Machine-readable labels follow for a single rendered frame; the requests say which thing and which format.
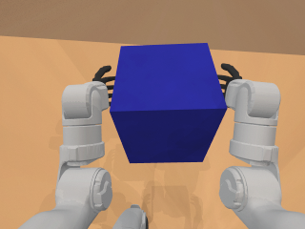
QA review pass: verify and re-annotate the right robot hand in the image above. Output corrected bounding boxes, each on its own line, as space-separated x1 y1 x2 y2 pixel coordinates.
217 63 242 109

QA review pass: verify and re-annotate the robot left forearm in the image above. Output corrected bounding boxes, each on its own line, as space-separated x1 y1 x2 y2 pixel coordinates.
55 81 110 204

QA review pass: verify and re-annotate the robot right upper arm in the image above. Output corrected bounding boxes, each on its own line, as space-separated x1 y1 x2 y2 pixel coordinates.
218 166 305 229

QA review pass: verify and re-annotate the carton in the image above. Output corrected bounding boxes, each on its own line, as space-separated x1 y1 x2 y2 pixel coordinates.
110 43 228 163

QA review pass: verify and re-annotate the robot right forearm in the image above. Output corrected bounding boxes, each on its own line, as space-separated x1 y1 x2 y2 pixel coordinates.
225 79 282 196

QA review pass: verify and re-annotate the robot left upper arm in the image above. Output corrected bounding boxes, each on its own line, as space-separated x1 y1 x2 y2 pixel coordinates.
18 167 112 229

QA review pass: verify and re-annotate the robot left shin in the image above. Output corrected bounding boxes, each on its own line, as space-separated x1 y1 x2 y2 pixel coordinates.
131 204 141 209

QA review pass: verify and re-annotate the left robot thigh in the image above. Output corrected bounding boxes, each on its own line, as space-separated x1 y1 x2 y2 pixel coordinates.
112 207 147 229

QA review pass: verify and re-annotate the left robot hand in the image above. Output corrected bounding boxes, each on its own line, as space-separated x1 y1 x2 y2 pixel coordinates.
92 65 115 106

